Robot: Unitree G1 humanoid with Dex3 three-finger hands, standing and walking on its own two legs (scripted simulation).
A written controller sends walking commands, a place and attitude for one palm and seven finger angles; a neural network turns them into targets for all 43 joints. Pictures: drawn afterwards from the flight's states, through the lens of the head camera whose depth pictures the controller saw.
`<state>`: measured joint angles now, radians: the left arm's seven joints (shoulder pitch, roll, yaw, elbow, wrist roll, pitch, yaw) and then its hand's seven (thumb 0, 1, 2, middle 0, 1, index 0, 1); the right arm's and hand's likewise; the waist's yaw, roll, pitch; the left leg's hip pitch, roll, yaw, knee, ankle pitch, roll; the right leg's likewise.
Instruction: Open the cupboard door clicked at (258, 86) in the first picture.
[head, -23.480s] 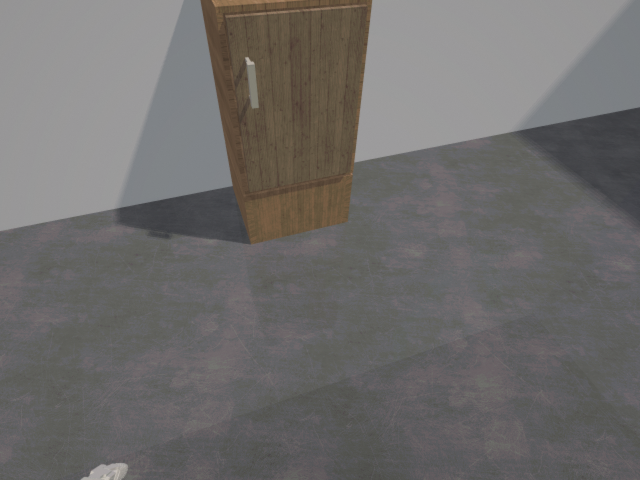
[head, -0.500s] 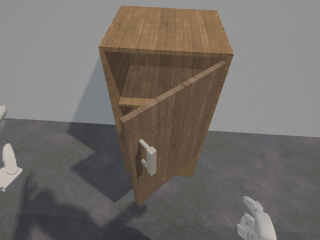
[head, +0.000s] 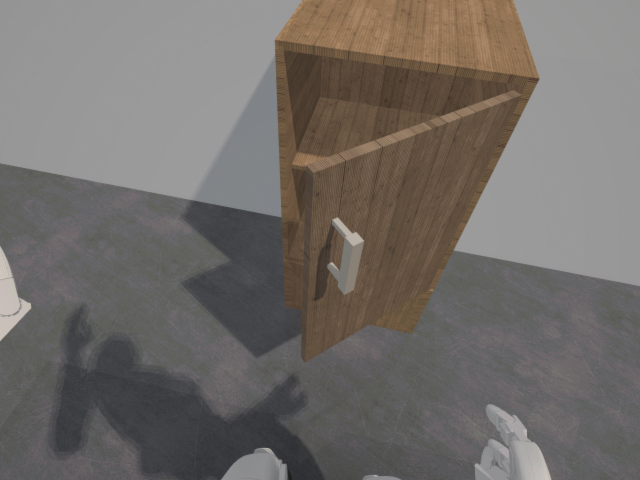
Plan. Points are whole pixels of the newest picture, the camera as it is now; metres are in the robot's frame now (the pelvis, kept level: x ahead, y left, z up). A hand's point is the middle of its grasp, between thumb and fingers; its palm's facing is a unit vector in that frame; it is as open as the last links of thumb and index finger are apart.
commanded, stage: step back with the hand held close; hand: left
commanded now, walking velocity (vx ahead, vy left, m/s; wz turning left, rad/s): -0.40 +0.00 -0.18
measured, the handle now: (342, 256) +0.44 -0.02 -0.01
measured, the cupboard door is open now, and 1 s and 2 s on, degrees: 45 45 45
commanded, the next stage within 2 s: stop stepping back and stand still in 0.50 s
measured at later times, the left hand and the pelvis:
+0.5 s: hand out of the picture +0.13 +0.23 +0.20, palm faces +0.24 -0.84 -0.48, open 7.4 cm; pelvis -0.11 +0.01 +0.04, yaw -9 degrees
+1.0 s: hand out of the picture +0.00 +0.14 +0.20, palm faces +0.24 -0.83 -0.51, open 7.4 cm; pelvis -0.25 -0.07 +0.04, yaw -13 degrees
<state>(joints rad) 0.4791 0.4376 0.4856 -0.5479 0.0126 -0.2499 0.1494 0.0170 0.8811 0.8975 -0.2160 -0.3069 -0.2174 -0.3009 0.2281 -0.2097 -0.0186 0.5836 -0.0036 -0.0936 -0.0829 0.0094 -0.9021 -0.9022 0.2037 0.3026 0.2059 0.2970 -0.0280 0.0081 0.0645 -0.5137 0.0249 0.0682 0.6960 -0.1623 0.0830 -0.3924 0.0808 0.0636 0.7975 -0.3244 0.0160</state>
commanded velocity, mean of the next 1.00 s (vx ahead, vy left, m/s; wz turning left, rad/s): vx -0.12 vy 0.10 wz -0.08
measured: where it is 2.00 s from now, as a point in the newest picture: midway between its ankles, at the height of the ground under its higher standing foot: outside the picture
